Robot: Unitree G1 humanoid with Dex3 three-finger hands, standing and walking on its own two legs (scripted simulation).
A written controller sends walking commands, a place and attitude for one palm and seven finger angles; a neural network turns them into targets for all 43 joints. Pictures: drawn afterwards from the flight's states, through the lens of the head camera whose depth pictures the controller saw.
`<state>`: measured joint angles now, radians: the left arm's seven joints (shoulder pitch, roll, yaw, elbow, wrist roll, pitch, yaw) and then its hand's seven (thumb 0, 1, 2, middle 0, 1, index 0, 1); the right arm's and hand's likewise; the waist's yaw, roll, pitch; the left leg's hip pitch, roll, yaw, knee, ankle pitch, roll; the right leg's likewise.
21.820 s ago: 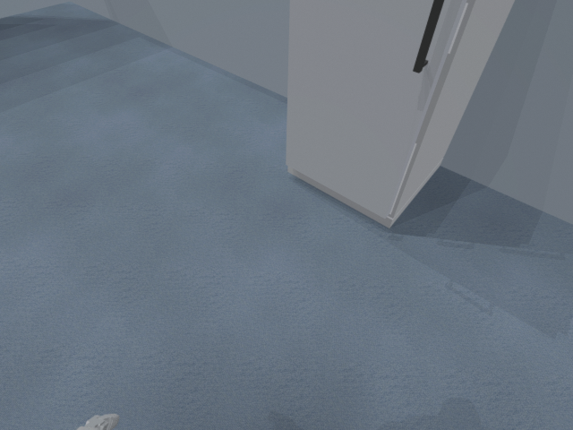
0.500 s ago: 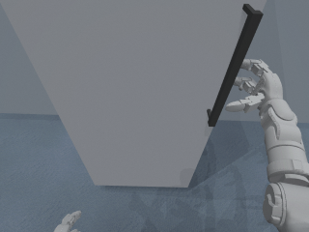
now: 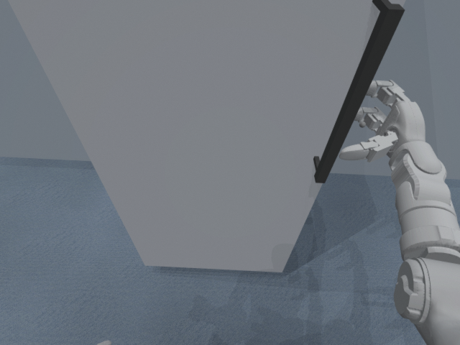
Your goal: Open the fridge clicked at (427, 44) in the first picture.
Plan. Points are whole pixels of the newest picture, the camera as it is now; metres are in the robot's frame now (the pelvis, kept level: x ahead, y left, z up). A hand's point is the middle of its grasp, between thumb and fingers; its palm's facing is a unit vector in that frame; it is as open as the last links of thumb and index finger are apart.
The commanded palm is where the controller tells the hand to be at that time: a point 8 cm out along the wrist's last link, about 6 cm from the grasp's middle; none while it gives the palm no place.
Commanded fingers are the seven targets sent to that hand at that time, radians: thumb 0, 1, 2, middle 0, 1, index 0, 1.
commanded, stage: slide the fingers in behind the handle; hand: right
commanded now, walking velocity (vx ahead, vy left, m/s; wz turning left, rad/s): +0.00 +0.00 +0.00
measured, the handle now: (343, 108) +0.49 -0.13 +0.18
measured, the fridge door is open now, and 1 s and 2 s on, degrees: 0 0 0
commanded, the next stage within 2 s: grip the handle and tug to test in 1.54 s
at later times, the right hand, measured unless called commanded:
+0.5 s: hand (347, 126) +0.44 -0.13 +0.18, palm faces -0.08 +1.00 +0.01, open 14.0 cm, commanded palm +0.42 -0.18 +0.18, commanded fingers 0.00 0.50 -0.30 0.30 1.20 0.30 1.20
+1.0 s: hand (335, 127) +0.44 -0.11 +0.18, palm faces -0.09 +1.00 +0.02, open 14.0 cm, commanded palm +0.41 -0.17 +0.18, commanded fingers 0.00 0.50 -0.30 0.30 1.20 0.30 1.20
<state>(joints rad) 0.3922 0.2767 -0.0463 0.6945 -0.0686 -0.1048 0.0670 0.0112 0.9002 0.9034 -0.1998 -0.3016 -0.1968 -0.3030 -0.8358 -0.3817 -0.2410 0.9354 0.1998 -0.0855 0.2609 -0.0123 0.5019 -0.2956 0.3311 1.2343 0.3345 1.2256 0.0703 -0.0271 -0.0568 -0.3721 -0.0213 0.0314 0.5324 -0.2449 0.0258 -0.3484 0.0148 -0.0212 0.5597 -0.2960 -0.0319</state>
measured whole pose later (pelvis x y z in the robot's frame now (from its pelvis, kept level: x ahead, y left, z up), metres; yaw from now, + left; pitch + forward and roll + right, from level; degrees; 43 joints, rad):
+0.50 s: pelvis +0.01 +0.00 +0.00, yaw +0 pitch +3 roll +0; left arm 0.28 0.25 -0.05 0.64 -0.07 -0.07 0.06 0.01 0.90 0.90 -0.20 -0.30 -0.20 -0.30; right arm -0.76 -0.27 -0.18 0.73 0.18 0.03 0.17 -0.01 0.50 -0.30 0.30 1.20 0.30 1.20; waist 0.04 -0.03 -0.06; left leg -0.33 -0.02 0.03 0.52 -0.26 0.02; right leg -0.30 0.02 -0.02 0.54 -0.30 -0.03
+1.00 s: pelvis +0.01 +0.01 +0.00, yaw +0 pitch +2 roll +0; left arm 0.31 0.25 -0.04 0.66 -0.07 -0.05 0.06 0.01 0.90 0.90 -0.20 -0.30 -0.20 -0.30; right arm -0.71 -0.24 -0.17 0.66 0.18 0.06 0.13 -0.01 0.50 -0.30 0.30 1.20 0.30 1.20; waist 0.04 -0.03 -0.06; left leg -0.30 -0.03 0.03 0.51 -0.25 0.03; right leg -0.27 0.01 -0.02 0.52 -0.29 -0.02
